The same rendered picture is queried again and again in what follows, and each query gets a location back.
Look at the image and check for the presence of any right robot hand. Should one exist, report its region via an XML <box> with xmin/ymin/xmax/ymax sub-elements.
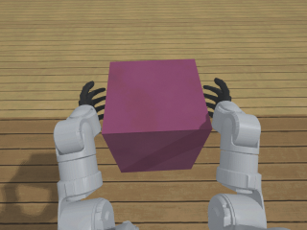
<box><xmin>203</xmin><ymin>78</ymin><xmax>232</xmax><ymax>118</ymax></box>

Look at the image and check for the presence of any robot right upper arm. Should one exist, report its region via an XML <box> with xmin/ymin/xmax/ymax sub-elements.
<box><xmin>207</xmin><ymin>193</ymin><xmax>291</xmax><ymax>230</ymax></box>

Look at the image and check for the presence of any robot left forearm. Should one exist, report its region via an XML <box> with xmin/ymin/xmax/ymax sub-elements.
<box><xmin>53</xmin><ymin>104</ymin><xmax>103</xmax><ymax>230</ymax></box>

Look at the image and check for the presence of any robot left upper arm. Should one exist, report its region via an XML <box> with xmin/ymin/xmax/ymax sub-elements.
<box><xmin>58</xmin><ymin>197</ymin><xmax>116</xmax><ymax>230</ymax></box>

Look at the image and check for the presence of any robot right forearm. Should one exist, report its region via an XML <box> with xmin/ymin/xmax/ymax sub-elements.
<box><xmin>211</xmin><ymin>101</ymin><xmax>267</xmax><ymax>223</ymax></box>

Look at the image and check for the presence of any carton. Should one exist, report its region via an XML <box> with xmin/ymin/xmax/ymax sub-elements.
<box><xmin>102</xmin><ymin>58</ymin><xmax>213</xmax><ymax>173</ymax></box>

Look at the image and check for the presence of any left robot hand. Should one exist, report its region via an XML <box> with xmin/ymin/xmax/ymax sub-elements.
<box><xmin>79</xmin><ymin>80</ymin><xmax>106</xmax><ymax>120</ymax></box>

